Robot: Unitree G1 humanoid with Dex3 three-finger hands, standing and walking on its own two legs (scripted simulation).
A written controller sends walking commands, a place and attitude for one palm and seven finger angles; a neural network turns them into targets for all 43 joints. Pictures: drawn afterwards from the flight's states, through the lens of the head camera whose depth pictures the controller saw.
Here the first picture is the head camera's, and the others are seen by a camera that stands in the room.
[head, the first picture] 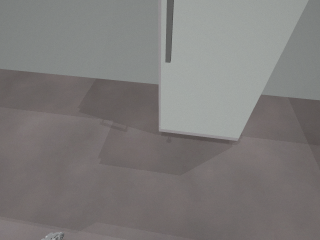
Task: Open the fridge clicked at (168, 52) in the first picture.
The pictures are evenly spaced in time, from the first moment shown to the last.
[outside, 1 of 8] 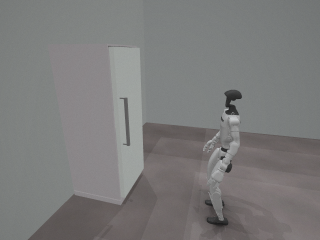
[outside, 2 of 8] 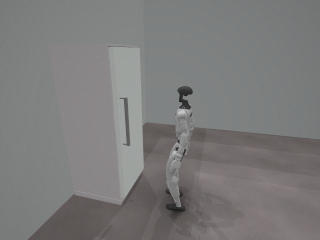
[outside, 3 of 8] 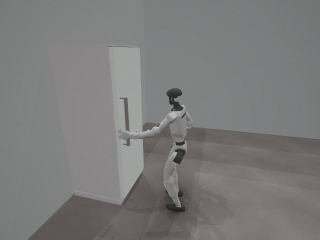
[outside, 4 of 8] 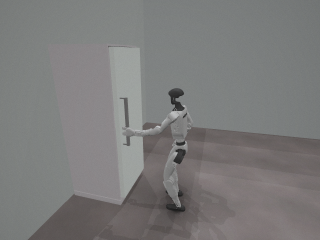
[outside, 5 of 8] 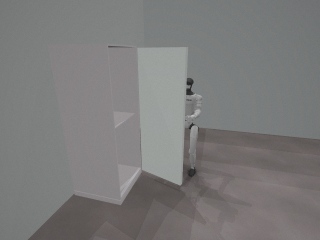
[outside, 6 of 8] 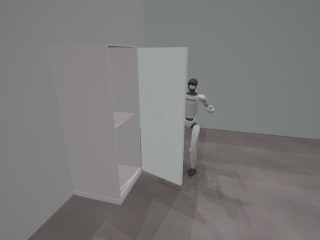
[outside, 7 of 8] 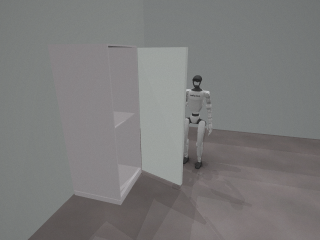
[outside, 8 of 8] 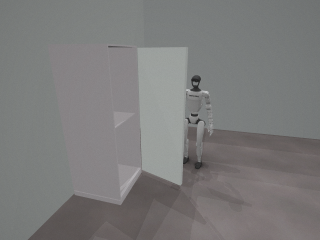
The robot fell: no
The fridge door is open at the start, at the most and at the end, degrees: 0 75 72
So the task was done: yes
